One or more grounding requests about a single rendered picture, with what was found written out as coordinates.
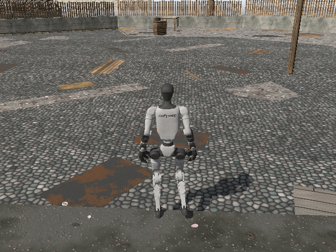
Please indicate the robot left forearm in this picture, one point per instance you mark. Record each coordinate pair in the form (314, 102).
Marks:
(144, 141)

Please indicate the left robot foot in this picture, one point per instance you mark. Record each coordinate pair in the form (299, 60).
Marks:
(158, 213)

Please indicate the robot left hand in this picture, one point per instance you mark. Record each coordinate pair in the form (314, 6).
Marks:
(144, 154)

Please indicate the robot right shin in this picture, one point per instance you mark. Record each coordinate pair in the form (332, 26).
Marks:
(182, 190)

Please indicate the robot right upper arm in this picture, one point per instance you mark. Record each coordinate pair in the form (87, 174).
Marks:
(186, 120)

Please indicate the robot right hand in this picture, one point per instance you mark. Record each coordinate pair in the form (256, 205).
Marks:
(189, 152)

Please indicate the robot right forearm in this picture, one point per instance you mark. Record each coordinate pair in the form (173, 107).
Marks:
(191, 142)

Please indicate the robot left upper arm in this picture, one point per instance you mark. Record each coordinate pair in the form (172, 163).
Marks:
(148, 121)

